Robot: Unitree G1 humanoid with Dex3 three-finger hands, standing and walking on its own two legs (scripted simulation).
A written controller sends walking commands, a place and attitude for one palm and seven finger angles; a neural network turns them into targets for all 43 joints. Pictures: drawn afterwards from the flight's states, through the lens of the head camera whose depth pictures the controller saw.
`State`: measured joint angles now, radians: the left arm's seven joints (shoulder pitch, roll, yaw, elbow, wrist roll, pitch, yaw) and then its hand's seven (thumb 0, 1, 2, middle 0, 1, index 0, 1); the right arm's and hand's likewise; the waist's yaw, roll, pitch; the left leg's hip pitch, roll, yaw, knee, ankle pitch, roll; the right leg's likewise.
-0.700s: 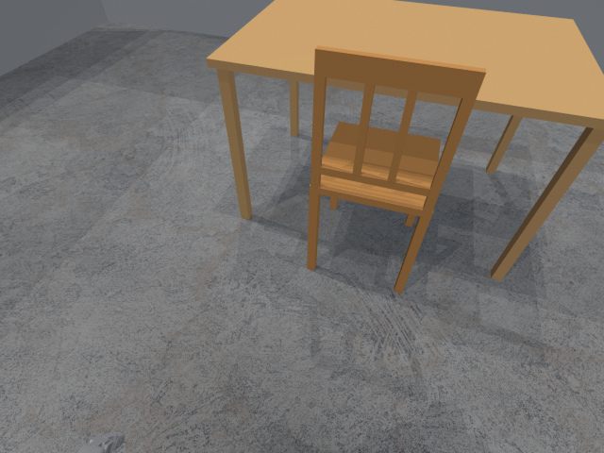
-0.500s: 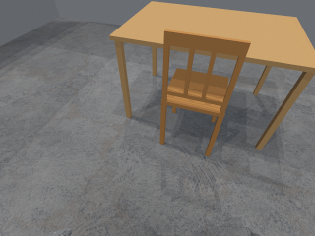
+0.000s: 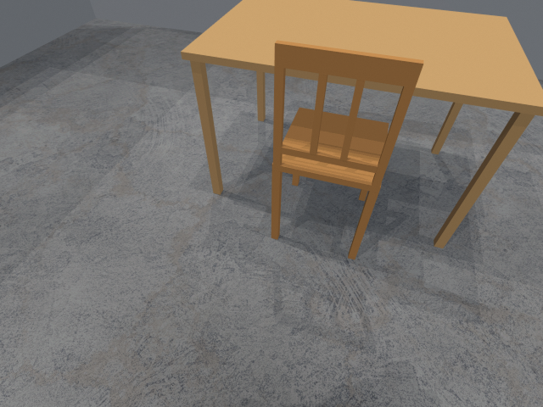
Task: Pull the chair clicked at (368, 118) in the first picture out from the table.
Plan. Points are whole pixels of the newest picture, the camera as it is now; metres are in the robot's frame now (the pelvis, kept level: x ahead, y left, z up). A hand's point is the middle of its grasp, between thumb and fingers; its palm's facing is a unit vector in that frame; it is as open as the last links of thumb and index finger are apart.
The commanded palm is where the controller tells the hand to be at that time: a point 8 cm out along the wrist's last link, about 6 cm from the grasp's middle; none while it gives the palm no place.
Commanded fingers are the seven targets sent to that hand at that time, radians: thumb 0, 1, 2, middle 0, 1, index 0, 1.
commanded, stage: stand and wait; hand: left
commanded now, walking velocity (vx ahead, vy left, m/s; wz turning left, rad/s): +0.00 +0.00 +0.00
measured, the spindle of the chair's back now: (318, 116) +0.94 -0.09 -0.09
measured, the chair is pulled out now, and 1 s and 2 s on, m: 0.00 0.00 0.00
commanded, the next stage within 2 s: look at it before walking up in 0.12 s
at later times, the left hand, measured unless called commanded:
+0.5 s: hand out of the picture +0.08 +0.24 -0.15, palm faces -0.03 -0.94 -0.33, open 7.4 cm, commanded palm none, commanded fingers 0.00 0.90 0.90 -0.20 -0.30 -0.20 -0.30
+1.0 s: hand out of the picture +0.08 +0.24 -0.15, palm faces -0.04 -0.94 -0.34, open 7.4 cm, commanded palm none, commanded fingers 0.00 0.90 0.90 -0.20 -0.30 -0.20 -0.30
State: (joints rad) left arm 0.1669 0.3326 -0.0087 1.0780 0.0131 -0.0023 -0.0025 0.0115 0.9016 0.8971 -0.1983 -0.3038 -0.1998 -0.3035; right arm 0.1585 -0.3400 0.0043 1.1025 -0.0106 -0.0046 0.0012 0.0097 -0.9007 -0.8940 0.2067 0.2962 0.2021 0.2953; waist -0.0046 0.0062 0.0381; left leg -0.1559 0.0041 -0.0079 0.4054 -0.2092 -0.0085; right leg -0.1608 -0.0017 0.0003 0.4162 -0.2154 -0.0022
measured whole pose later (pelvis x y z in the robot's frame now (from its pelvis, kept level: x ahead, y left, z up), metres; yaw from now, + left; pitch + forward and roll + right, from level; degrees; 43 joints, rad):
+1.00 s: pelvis +0.02 +0.00 +0.00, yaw -2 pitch -2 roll +0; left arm 0.15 0.33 0.00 1.08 0.01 0.00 0.00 0.01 0.90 0.90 -0.20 -0.30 -0.20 -0.30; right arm 0.11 -0.33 0.00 1.10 -0.01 -0.01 -0.01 0.01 -0.90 -0.89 0.21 0.30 0.20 0.30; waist 0.01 0.01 0.04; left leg -0.13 0.01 0.02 0.37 -0.22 -0.01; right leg -0.15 0.01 0.02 0.39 -0.22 0.00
